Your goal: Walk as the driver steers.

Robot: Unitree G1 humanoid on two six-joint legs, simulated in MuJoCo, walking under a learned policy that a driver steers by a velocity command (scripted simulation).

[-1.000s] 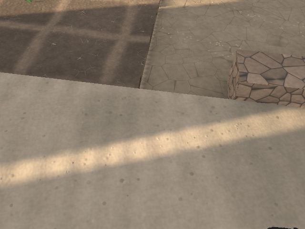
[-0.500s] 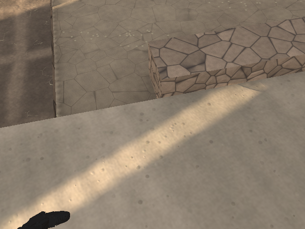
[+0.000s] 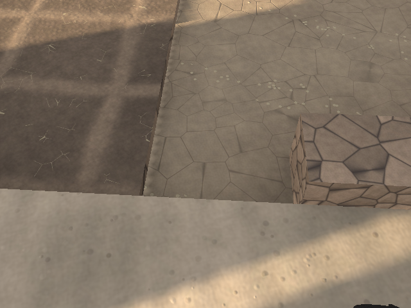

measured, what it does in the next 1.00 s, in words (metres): walks ahead, turning left: right foot, then left foot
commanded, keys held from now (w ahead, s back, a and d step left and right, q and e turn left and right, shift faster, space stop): w+q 0.92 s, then q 0.08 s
